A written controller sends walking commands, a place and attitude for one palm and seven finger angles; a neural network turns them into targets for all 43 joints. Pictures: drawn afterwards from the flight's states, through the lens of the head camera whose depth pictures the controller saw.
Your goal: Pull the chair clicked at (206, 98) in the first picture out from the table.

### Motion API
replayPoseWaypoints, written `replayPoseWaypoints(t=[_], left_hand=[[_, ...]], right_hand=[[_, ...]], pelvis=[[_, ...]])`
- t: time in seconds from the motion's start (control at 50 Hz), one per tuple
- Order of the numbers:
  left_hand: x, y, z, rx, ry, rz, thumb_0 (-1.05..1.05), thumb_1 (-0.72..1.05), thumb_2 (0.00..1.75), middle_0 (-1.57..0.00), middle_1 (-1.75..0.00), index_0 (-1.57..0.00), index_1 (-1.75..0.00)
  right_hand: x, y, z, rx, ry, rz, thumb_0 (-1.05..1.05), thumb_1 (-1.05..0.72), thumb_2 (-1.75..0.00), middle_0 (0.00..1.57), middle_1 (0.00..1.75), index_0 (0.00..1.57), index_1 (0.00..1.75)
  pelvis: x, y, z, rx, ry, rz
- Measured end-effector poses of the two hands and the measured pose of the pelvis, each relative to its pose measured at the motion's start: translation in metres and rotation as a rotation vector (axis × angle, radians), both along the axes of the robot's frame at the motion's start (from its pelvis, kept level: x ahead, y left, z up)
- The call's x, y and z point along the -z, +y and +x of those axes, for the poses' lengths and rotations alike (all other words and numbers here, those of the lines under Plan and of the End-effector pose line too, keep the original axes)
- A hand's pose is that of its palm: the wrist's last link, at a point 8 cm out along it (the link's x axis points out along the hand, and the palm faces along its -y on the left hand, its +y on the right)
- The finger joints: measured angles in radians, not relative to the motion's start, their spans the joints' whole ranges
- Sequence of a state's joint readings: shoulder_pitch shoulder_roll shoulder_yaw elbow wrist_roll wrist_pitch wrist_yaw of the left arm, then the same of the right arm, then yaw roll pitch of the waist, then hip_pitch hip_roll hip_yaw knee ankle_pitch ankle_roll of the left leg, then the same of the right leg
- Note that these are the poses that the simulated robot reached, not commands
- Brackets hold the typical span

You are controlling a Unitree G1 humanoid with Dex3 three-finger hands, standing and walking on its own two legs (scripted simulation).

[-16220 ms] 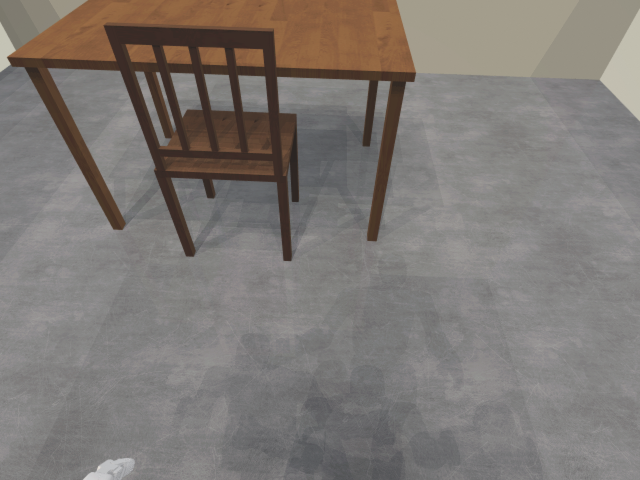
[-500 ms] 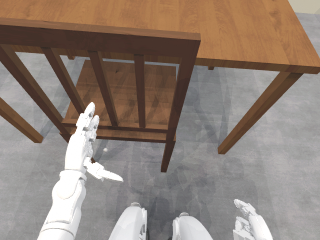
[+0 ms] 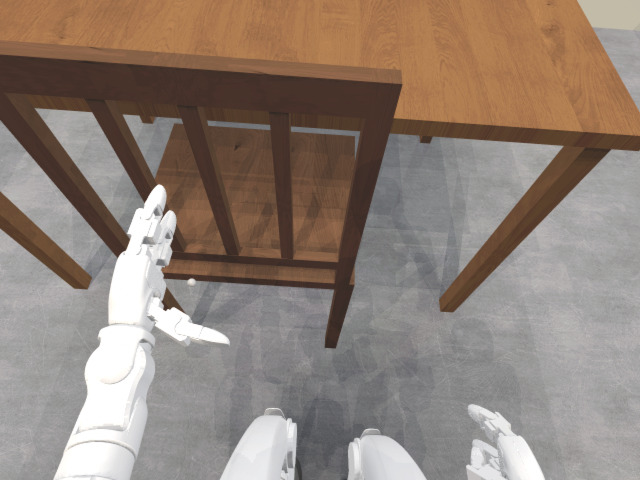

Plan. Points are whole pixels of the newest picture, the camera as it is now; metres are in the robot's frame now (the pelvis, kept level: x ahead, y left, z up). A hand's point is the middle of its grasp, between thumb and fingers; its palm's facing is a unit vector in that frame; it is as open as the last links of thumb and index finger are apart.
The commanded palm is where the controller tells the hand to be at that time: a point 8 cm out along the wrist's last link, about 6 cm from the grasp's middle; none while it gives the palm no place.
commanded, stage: aim the fingers beside a spindle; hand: left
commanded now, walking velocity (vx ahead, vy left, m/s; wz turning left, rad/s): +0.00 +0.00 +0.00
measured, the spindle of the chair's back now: (216, 194) +0.47 +0.17 +0.03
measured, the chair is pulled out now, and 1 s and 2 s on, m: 0.00 0.00 0.00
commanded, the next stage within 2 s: push the fingers through the gap in 1.98 s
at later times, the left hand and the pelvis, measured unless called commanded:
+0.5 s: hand (220, 315) +0.31 +0.14 +0.00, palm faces -0.09 -1.00 +0.03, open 16.9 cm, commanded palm +0.31 +0.20 +0.03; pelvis +0.00 +0.01 +0.00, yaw +0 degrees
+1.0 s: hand (198, 283) +0.33 +0.16 +0.04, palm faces +0.05 -1.00 -0.07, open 16.9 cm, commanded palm +0.31 +0.20 +0.03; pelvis +0.00 +0.00 +0.00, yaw +0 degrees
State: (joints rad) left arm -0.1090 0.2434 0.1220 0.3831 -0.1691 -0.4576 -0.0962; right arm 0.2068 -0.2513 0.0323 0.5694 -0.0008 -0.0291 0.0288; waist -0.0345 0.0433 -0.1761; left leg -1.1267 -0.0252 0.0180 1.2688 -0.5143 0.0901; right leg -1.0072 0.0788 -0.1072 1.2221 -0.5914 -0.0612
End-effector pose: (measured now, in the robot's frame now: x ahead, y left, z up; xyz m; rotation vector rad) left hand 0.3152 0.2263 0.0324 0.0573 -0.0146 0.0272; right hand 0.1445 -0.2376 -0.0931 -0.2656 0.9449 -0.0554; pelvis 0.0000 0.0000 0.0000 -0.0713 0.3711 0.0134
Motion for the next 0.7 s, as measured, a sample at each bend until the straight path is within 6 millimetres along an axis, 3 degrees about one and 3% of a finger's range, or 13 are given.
replayPoseWaypoints(t=[0.1, 0.18, 0.26, 0.32, 0.38, 0.46, 0.5, 0.56, 0.64, 0.7], left_hand=[[0.025, -0.018, -0.011, 0.089, 0.147, -0.064, -0.01, -0.49, 0.3, -0.05, -0.08, -0.05, -0.07], [0.02, -0.036, -0.021, 0.116, 0.117, -0.078, -0.01, -0.49, 0.3, -0.05, -0.08, -0.06, -0.08], [-0.002, -0.023, -0.013, 0.037, -0.016, -0.025, -0.01, -0.5, 0.3, -0.06, -0.08, -0.06, -0.08], [-0.007, -0.007, -0.004, -0.01, -0.043, 0.004, -0.01, -0.5, 0.3, -0.06, -0.08, -0.06, -0.08], [0.005, -0.003, -0.003, 0.01, 0.037, -0.009, -0.01, -0.49, 0.3, -0.06, -0.08, -0.06, -0.08], [0.028, -0.022, -0.017, 0.093, 0.161, -0.065, -0.01, -0.49, 0.3, -0.05, -0.08, -0.05, -0.07], [0.03, -0.031, -0.023, 0.112, 0.163, -0.078, -0.01, -0.49, 0.3, -0.05, -0.08, -0.05, -0.07], [0.016, -0.032, -0.02, 0.084, 0.073, -0.061, -0.01, -0.5, 0.3, -0.06, -0.08, -0.06, -0.08], [-0.008, -0.011, -0.005, 0.0, -0.06, -0.002, -0.01, -0.5, 0.3, -0.06, -0.08, -0.06, -0.08], [-0.007, 0.002, 0.003, -0.012, -0.028, 0.012, -0.01, -0.5, 0.3, -0.06, -0.08, -0.06, -0.08]], right_hand=[[-0.003, 0.003, 0.0, 0.017, -0.005, 0.008, 0.01, -0.9, -0.89, 0.2, 0.3, 0.21, 0.3], [-0.007, 0.004, 0.001, 0.017, -0.02, -0.008, 0.01, -0.9, -0.89, 0.21, 0.3, 0.21, 0.3], [-0.006, 0.004, 0.002, 0.003, -0.019, -0.013, 0.01, -0.9, -0.89, 0.2, 0.3, 0.21, 0.3], [-0.002, 0.005, 0.002, -0.006, -0.01, -0.001, 0.01, -0.9, -0.89, 0.2, 0.3, 0.21, 0.3], [-0.001, 0.006, 0.001, -0.002, -0.002, 0.013, 0.01, -0.9, -0.89, 0.2, 0.3, 0.21, 0.3], [-0.005, 0.006, 0.0, 0.012, -0.007, 0.011, 0.01, -0.9, -0.89, 0.2, 0.3, 0.21, 0.3], [-0.007, 0.005, 0.0, 0.014, -0.013, -0.002, 0.01, -0.9, -0.89, 0.21, 0.3, 0.21, 0.3], [-0.008, 0.004, 0.0, 0.01, -0.018, -0.02, 0.01, -0.9, -0.89, 0.21, 0.3, 0.21, 0.3], [-0.004, 0.002, -0.001, 0.0, -0.007, -0.018, 0.01, -0.9, -0.89, 0.2, 0.3, 0.21, 0.3], [-0.001, 0.003, -0.002, 0.0, 0.007, -0.001, 0.01, -0.9, -0.89, 0.2, 0.3, 0.21, 0.3]], pelvis=[[-0.003, 0.004, 0.001, -0.003, 0.001, -0.004], [-0.005, 0.006, 0.002, 0.002, -0.003, -0.003], [-0.003, 0.005, 0.001, 0.004, -0.004, -0.001], [-0.001, 0.004, -0.001, 0.0, -0.003, -0.002], [-0.001, 0.004, -0.002, -0.002, -0.002, -0.003], [-0.003, 0.005, -0.001, -0.003, -0.004, -0.006], [-0.004, 0.005, -0.001, -0.001, -0.005, -0.006], [-0.004, 0.005, -0.001, 0.002, -0.005, -0.005], [-0.001, 0.003, -0.002, 0.0, -0.005, -0.005], [-0.001, 0.003, -0.002, -0.002, -0.002, -0.005]])
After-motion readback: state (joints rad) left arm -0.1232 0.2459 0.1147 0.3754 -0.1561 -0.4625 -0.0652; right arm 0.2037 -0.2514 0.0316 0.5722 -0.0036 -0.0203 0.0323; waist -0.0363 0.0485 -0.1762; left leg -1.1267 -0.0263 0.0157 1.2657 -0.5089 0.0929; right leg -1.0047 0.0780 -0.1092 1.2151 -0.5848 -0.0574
